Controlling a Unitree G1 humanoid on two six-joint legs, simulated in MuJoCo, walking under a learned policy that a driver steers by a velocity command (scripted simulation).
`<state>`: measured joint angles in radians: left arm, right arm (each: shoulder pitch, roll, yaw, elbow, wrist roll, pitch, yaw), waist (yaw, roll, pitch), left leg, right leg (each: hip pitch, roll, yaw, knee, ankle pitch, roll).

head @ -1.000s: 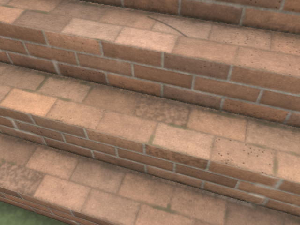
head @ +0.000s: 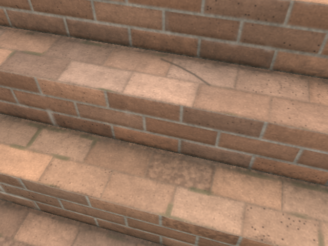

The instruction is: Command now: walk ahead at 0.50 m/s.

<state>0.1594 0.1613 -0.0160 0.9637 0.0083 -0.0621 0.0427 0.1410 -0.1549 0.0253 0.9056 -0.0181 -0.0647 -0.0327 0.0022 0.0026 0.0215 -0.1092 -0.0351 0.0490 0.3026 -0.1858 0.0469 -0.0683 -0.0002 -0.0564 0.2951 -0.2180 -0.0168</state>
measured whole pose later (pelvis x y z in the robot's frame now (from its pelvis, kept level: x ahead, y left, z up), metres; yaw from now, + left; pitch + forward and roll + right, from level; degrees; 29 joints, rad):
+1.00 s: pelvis +0.00 +0.00 +0.00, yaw +0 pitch +0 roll +0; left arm 0.16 0.19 -0.04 1.02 0.01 -0.06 0.03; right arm 0.13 -0.20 0.05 0.93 -0.02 -0.07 -0.02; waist 0.01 0.01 0.00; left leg -0.08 -0.05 0.03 0.19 -0.12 0.05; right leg -0.04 0.00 -0.04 0.21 -0.16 -0.01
